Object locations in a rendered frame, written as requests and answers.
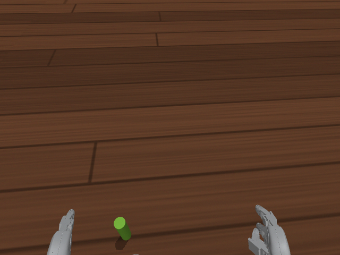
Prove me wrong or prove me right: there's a right robot hand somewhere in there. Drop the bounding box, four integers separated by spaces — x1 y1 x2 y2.
248 205 291 255

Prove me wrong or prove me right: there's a left robot hand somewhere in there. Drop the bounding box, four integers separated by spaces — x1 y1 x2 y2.
47 209 75 255

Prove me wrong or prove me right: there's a can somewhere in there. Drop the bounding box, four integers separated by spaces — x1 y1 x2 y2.
114 217 131 240

